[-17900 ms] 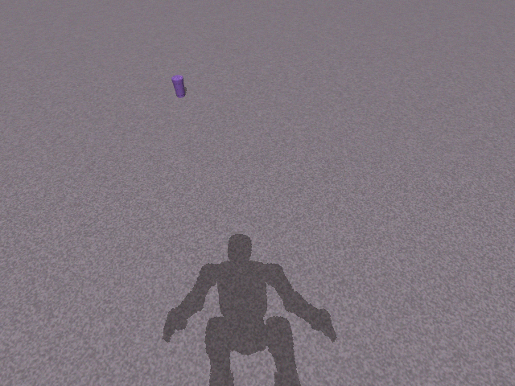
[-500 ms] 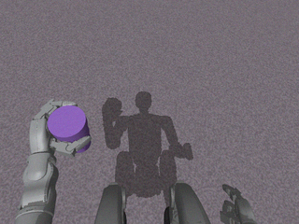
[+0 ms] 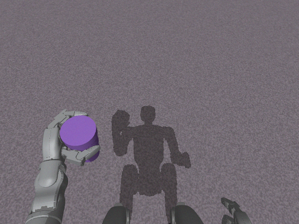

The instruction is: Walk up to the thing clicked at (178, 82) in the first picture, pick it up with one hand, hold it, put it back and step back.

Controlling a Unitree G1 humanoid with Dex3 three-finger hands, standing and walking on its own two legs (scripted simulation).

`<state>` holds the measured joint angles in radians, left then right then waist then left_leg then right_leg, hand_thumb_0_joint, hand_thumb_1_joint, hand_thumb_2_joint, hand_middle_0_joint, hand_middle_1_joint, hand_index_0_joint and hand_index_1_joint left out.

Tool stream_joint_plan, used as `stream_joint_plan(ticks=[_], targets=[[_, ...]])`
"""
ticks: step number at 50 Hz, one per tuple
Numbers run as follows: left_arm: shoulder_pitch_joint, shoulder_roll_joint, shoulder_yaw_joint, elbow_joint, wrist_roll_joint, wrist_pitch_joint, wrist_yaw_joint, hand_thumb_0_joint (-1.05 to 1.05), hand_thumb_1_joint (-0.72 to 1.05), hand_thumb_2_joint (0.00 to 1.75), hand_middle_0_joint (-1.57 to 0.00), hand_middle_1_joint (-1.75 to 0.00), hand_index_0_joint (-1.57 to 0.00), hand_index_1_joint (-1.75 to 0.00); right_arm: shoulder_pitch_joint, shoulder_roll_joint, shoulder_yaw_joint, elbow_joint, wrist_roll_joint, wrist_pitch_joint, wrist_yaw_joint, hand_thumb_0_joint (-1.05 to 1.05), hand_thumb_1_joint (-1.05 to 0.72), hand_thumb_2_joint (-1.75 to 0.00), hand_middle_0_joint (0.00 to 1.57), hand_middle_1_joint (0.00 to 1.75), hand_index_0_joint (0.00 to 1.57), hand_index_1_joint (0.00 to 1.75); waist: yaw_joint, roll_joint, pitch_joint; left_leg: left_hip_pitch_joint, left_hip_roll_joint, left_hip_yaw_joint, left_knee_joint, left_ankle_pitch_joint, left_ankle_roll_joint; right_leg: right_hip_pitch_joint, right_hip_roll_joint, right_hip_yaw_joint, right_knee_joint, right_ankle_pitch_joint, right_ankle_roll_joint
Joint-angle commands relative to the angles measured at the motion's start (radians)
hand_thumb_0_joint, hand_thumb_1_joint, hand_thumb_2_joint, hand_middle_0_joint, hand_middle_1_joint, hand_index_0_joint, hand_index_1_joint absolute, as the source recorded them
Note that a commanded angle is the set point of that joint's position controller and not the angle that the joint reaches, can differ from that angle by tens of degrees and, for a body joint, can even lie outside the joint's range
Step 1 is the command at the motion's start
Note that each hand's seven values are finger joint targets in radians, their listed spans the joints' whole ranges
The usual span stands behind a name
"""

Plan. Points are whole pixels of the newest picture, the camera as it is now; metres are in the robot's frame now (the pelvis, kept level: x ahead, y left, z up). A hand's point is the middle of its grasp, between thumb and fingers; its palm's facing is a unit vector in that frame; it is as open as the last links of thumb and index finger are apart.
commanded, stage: lift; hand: left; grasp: from the side
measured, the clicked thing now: (84, 142) +0.34 +0.18 +0.00
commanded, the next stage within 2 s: hold in 0.70 s
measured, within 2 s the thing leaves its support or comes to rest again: neither
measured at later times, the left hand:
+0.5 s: hand (83, 129) +0.35 +0.17 +0.06, palm faces +0.12 -0.99 -0.04, open 10.6 cm
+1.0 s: hand (83, 126) +0.35 +0.16 +0.08, palm faces +0.13 -0.99 -0.04, open 10.6 cm
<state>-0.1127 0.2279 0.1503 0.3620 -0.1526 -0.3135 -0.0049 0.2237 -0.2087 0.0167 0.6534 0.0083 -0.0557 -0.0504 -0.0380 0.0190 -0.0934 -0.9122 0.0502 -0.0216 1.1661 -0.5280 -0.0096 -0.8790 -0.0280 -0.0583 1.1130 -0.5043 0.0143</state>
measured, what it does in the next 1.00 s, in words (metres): stands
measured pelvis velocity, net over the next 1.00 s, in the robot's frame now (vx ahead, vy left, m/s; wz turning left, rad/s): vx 0.02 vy -0.01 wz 0.00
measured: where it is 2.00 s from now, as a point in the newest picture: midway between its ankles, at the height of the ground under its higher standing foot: outside the picture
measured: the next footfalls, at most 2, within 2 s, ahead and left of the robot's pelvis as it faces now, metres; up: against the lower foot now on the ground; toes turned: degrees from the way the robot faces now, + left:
none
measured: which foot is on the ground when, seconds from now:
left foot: down 0.00-1.00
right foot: down 0.00-1.00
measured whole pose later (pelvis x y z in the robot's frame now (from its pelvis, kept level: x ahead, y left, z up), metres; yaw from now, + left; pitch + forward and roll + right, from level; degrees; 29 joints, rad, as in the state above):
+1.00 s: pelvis +0.02 -0.01 +0.05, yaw +0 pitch +7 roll -1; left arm -0.11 0.19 0.14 0.44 -0.15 -0.35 -0.01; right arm 0.23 -0.21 0.01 0.67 0.00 -0.02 -0.05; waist -0.03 0.01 -0.02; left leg -0.57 0.05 0.00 0.87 -0.44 -0.02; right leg -0.55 -0.02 -0.05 0.84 -0.42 0.01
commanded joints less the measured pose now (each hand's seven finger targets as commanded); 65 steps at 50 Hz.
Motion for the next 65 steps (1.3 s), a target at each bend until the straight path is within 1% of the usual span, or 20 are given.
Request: stream_joint_plan(ticks=[1, 11, 16, 17, 19, 20, 23, 24, 27, 34, 38, 39, 41, 42, 44, 46, 53, 59, 60, 65], targets=[[-0.326, 0.145, 0.070, -0.330, -0.035, -0.126, 0.005, 0.00, 0.07, 1.20, -1.20, -1.33, -1.22, -1.33, 0.034, -0.143, -0.053, -0.103, -0.002, -0.025, -0.013, 0.00, -0.91, -0.90, 0.20, 0.30, 0.20, 0.30, -0.005, 0.055, -0.409, 0.323, -0.033, -0.019, -0.207, 0.344, 0.009, 0.237, 0.042, 0.005, -0.169, 0.348, -0.031], [-0.306, 0.111, 0.044, -0.266, -0.034, -0.128, -0.003, 0.00, 0.07, 1.20, -1.18, -1.32, -1.19, -1.32, 0.035, -0.138, -0.053, -0.089, -0.007, -0.015, -0.011, 0.00, -0.91, -0.90, 0.20, 0.30, 0.20, 0.30, -0.009, 0.047, -0.355, 0.391, -0.032, -0.007, -0.269, 0.383, 0.008, 0.305, 0.043, 0.005, -0.235, 0.384, -0.030], [-0.334, 0.147, 0.075, -0.293, -0.032, -0.141, -0.001, 0.00, 0.07, 1.21, -1.20, -1.34, -1.21, -1.34, 0.028, -0.144, -0.057, -0.094, -0.005, -0.010, -0.010, 0.00, -0.92, -0.90, 0.20, 0.30, 0.20, 0.30, 0.007, 0.065, -0.341, 0.429, -0.034, 0.000, -0.305, 0.375, 0.006, 0.338, 0.039, 0.011, -0.264, 0.378, -0.030], [-0.318, 0.107, 0.047, -0.262, -0.039, -0.139, -0.008, 0.00, 0.06, 1.21, -1.20, -1.34, -1.21, -1.34, 0.021, -0.136, -0.051, -0.097, -0.007, -0.010, -0.008, 0.00, -0.92, -0.90, 0.20, 0.30, 0.20, 0.30, -0.001, 0.055, -0.327, 0.424, -0.032, -0.005, -0.308, 0.381, 0.005, 0.337, 0.043, 0.006, -0.263, 0.377, -0.031], [-0.317, 0.098, 0.049, -0.262, -0.046, -0.137, -0.009, 0.00, 0.07, 1.20, -1.18, -1.32, -1.19, -1.33, 0.020, -0.135, -0.051, -0.099, -0.009, -0.008, -0.009, 0.00, -0.91, -0.90, 0.20, 0.30, 0.20, 0.30, -0.007, 0.035, -0.338, 0.425, -0.034, 0.002, -0.308, 0.394, 0.011, 0.367, 0.042, 0.012, -0.277, 0.406, -0.026], [-0.374, 0.145, 0.075, -0.335, -0.042, -0.145, 0.000, 0.00, 0.08, 1.21, -1.18, -1.32, -1.20, -1.33, 0.035, -0.140, -0.056, -0.094, -0.007, -0.007, -0.012, 0.00, -0.91, -0.90, 0.20, 0.30, 0.20, 0.30, 0.003, 0.053, -0.367, 0.436, -0.035, 0.007, -0.310, 0.408, 0.011, 0.389, 0.039, 0.016, -0.282, 0.425, -0.025], [-0.325, 0.098, 0.043, -0.252, -0.039, -0.143, -0.009, 0.00, 0.07, 1.22, -1.19, -1.33, -1.20, -1.34, 0.021, -0.136, -0.053, -0.097, -0.011, -0.004, -0.010, 0.00, -0.91, -0.90, 0.20, 0.30, 0.20, 0.30, -0.007, 0.031, -0.316, 0.422, -0.037, 0.012, -0.322, 0.384, 0.012, 0.391, 0.037, 0.018, -0.298, 0.413, -0.023], [-0.364, 0.132, 0.072, -0.300, -0.041, -0.151, -0.005, 0.00, 0.09, 1.22, -1.19, -1.33, -1.20, -1.34, 0.028, -0.141, -0.057, -0.094, -0.009, -0.002, -0.011, 0.00, -0.91, -0.90, 0.20, 0.30, 0.20, 0.30, 0.000, 0.045, -0.345, 0.448, -0.034, 0.008, -0.326, 0.409, 0.011, 0.397, 0.038, 0.017, -0.294, 0.427, -0.025], [-0.349, 0.144, 0.072, -0.312, -0.035, -0.155, -0.010, 0.00, 0.11, 1.22, -1.20, -1.34, -1.21, -1.34, 0.025, -0.138, -0.055, -0.095, -0.011, 0.000, -0.012, 0.00, -0.91, -0.90, 0.20, 0.30, 0.20, 0.30, 0.012, 0.059, -0.340, 0.455, -0.040, 0.019, -0.334, 0.415, 0.012, 0.429, 0.034, 0.024, -0.311, 0.447, -0.022], [-0.328, 0.089, 0.045, -0.221, -0.038, -0.147, -0.008, 0.00, 0.09, 1.21, -1.19, -1.33, -1.20, -1.33, 0.016, -0.139, -0.056, -0.094, -0.012, 0.002, -0.010, 0.00, -0.91, -0.90, 0.20, 0.30, 0.20, 0.30, -0.008, 0.014, -0.282, 0.458, -0.037, 0.021, -0.359, 0.398, 0.013, 0.434, 0.037, 0.022, -0.339, 0.437, -0.019], [-0.359, 0.153, 0.087, -0.280, -0.023, -0.168, -0.002, 0.00, 0.13, 1.22, -1.20, -1.34, -1.21, -1.34, 0.016, -0.139, -0.059, -0.095, -0.015, 0.009, -0.008, 0.00, -0.91, -0.90, 0.20, 0.30, 0.20, 0.30, 0.012, 0.055, -0.318, 0.488, -0.042, 0.025, -0.373, 0.401, 0.010, 0.464, 0.033, 0.024, -0.347, 0.433, -0.021], [-0.298, 0.094, 0.049, -0.213, -0.029, -0.158, -0.010, 0.00, 0.14, 1.22, -1.20, -1.34, -1.21, -1.35, 0.018, -0.134, -0.054, -0.100, -0.015, 0.010, -0.006, 0.00, -0.91, -0.90, 0.20, 0.30, 0.20, 0.30, 0.002, 0.018, -0.305, 0.480, -0.039, 0.020, -0.375, 0.410, 0.012, 0.472, 0.036, 0.020, -0.346, 0.440, -0.021], [-0.364, 0.120, 0.073, -0.281, -0.039, -0.169, -0.007, 0.00, 0.15, 1.16, -1.22, -1.34, -1.24, -1.34, 0.010, -0.136, -0.058, -0.096, -0.012, 0.006, -0.004, 0.00, -0.92, -0.90, 0.20, 0.30, 0.20, 0.30, 0.008, 0.049, -0.303, 0.491, -0.039, 0.020, -0.384, 0.403, 0.009, 0.463, 0.037, 0.021, -0.350, 0.431, -0.023], [-0.329, 0.088, 0.042, -0.218, -0.035, -0.159, -0.010, 0.00, 0.12, 1.15, -1.21, -1.33, -1.23, -1.33, 0.013, -0.139, -0.057, -0.100, -0.011, 0.006, -0.004, 0.00, -0.93, -0.90, 0.20, 0.30, 0.20, 0.30, -0.001, 0.032, -0.283, 0.499, -0.036, 0.018, -0.391, 0.409, 0.008, 0.455, 0.040, 0.017, -0.352, 0.429, -0.024], [-0.405, 0.150, 0.084, -0.313, -0.031, -0.172, 0.001, 0.00, 0.12, 1.14, -1.20, -1.31, -1.22, -1.32, 0.016, -0.143, -0.063, -0.091, -0.012, 0.007, -0.006, 0.00, -0.92, -0.90, 0.20, 0.30, 0.20, 0.30, 0.007, 0.060, -0.319, 0.515, -0.041, 0.025, -0.389, 0.413, 0.010, 0.477, 0.034, 0.026, -0.360, 0.446, -0.020], [-0.338, 0.086, 0.039, -0.245, -0.034, -0.158, -0.003, 0.00, 0.12, 1.14, -1.21, -1.32, -1.22, -1.32, 0.012, -0.137, -0.057, -0.095, -0.010, 0.005, -0.006, 0.00, -0.93, -0.91, 0.20, 0.30, 0.20, 0.30, -0.004, 0.013, -0.278, 0.510, -0.039, 0.025, -0.394, 0.424, 0.014, 0.479, 0.034, 0.024, -0.367, 0.460, -0.017], [-0.356, 0.117, 0.055, -0.270, -0.026, -0.164, 0.003, 0.00, 0.10, 1.14, -1.22, -1.33, -1.23, -1.33, -0.002, -0.138, -0.062, -0.095, -0.010, 0.004, -0.003, 0.00, -0.93, -0.91, 0.20, 0.30, 0.20, 0.30, 0.010, 0.039, -0.279, 0.531, -0.041, 0.024, -0.414, 0.424, 0.011, 0.494, 0.034, 0.021, -0.382, 0.449, -0.019], [-0.350, 0.086, 0.038, -0.243, -0.028, -0.154, 0.004, 0.00, 0.13, 1.15, -1.21, -1.32, -1.22, -1.32, -0.004, -0.137, -0.059, -0.094, -0.010, 0.002, 0.001, 0.00, -0.92, -0.90, 0.20, 0.30, 0.20, 0.30, 0.003, 0.029, -0.257, 0.548, -0.037, 0.022, -0.437, 0.419, 0.006, 0.500, 0.041, 0.012, -0.395, 0.435, -0.021], [-0.400, 0.120, 0.055, -0.306, -0.027, -0.159, 0.008, 0.00, 0.15, 1.15, -1.22, -1.33, -1.23, -1.33, 0.001, -0.139, -0.062, -0.088, -0.009, 0.001, -0.002, 0.00, -0.92, -0.90, 0.20, 0.30, 0.20, 0.30, 0.005, 0.046, -0.273, 0.556, -0.037, 0.022, -0.440, 0.415, 0.007, 0.503, 0.037, 0.015, -0.398, 0.436, -0.021], [-0.354, 0.085, 0.032, -0.256, -0.024, -0.144, 0.008, 0.00, 0.14, 1.16, -1.22, -1.34, -1.23, -1.34, -0.006, -0.131, -0.058, -0.088, -0.009, 0.000, -0.002, 0.00, -0.92, -0.90, 0.20, 0.30, 0.20, 0.30, 0.009, 0.019, -0.250, 0.547, -0.038, 0.023, -0.451, 0.408, 0.008, 0.518, 0.035, 0.013, -0.412, 0.433, -0.020]])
